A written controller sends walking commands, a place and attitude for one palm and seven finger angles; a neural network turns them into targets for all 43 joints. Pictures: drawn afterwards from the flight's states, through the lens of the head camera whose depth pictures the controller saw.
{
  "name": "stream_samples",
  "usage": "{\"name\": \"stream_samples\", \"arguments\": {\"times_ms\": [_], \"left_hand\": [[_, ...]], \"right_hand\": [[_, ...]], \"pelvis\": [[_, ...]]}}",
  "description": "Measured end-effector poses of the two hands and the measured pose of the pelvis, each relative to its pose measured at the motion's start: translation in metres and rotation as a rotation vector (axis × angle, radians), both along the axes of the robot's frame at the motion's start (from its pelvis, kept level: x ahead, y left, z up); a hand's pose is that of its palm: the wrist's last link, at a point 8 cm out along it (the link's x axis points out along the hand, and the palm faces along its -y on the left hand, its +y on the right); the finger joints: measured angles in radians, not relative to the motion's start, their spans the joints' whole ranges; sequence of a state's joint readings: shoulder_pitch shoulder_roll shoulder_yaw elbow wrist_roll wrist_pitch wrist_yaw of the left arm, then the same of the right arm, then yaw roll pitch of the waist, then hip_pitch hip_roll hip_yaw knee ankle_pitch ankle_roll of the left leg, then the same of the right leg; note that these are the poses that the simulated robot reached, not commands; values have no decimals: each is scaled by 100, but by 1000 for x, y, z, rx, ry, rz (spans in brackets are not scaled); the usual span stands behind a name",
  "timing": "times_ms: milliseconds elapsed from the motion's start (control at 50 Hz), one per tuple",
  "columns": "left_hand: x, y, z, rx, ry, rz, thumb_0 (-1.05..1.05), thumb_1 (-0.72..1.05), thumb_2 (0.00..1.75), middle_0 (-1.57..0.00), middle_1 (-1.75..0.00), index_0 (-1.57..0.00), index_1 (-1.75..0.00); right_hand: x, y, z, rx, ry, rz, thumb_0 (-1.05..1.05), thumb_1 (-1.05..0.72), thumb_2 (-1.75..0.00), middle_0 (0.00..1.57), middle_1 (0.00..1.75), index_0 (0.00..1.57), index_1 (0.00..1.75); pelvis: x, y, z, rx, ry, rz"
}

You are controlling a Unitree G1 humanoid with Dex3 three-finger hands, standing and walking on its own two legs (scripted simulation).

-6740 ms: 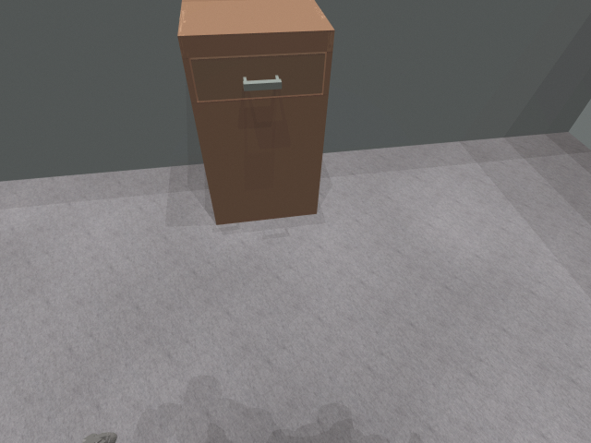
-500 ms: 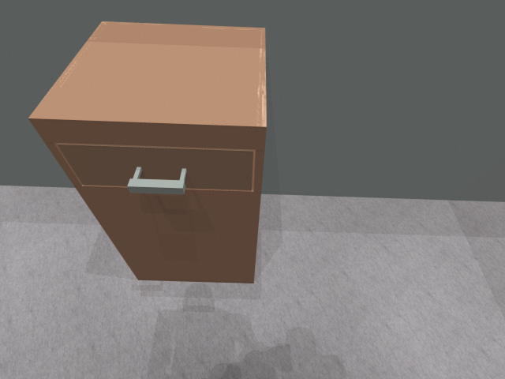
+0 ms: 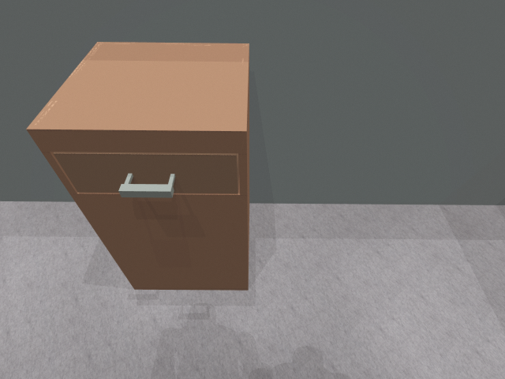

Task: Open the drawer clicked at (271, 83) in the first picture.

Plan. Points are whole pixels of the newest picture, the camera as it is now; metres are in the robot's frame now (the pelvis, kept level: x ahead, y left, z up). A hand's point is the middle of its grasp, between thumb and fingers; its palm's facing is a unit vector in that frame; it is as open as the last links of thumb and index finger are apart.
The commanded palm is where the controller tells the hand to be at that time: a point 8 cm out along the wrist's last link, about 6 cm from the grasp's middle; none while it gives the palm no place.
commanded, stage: come to a stop and stand still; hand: left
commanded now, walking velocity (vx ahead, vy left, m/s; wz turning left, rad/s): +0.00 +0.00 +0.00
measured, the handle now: (149, 184) +0.55 +0.29 -0.08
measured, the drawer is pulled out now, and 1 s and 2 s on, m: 0.00 0.00 0.00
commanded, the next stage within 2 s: look again from close up in 0.98 s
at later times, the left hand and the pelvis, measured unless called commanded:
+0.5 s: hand out of the picture -0.03 +0.18 -0.18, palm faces +0.04 -0.99 -0.14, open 7.4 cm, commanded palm none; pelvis +0.00 +0.03 +0.00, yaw -1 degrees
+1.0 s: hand out of the picture +0.01 +0.21 -0.17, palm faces +0.02 -0.98 -0.17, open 7.4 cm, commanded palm none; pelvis +0.02 +0.05 +0.00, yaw -1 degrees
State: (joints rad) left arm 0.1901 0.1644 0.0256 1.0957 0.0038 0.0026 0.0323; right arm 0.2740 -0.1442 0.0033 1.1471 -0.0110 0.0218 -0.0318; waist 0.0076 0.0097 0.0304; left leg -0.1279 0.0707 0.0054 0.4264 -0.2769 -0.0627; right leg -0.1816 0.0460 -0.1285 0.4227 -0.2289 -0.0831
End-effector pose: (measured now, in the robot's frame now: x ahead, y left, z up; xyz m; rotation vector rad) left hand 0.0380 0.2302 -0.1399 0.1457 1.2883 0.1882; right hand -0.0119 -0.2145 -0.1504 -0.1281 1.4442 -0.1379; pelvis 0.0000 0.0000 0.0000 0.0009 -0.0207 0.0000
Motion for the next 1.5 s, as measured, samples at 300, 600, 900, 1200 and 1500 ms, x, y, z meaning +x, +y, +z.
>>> {"name": "stream_samples", "arguments": {"times_ms": [300, 600, 900, 1200, 1500], "left_hand": [[-58, 2, -4, -51, 150, 16, 0, 91, 90, -20, -30, -20, -30], [-61, 4, -7, -87, 175, 11, 0, 90, 90, -20, -30, -20, -30], [-37, 23, -6, -54, 149, -3, 0, 91, 90, -20, -30, -20, -30], [-25, 34, -8, -22, 121, -43, 1, 91, 90, -20, -30, -20, -30], [-15, 45, -5, -8, 74, -54, 1, 91, 90, -20, -30, -20, -30]], "right_hand": [[-46, 32, 7, 21, 81, -36, 0, -91, -90, 20, 30, 20, 30], [-11, 57, 6, 25, 0, -30, 0, -91, -90, 20, 30, 20, 30], [-1, 58, 6, 11, -2, -30, 0, -91, -90, 20, 30, 20, 30], [12, 53, 0, 5, -49, -29, 0, -91, -90, 20, 30, 20, 30], [8, 62, -5, 27, -66, -15, 1, -92, -90, 20, 30, 20, 30]], "pelvis": [[-3, 19, 4, -3, 9, -14], [8, 38, 4, -2, 12, -23], [19, 45, 4, -2, 11, -25], [19, 50, -3, -16, 27, -23], [16, 55, -4, 0, -6, -35]]}}
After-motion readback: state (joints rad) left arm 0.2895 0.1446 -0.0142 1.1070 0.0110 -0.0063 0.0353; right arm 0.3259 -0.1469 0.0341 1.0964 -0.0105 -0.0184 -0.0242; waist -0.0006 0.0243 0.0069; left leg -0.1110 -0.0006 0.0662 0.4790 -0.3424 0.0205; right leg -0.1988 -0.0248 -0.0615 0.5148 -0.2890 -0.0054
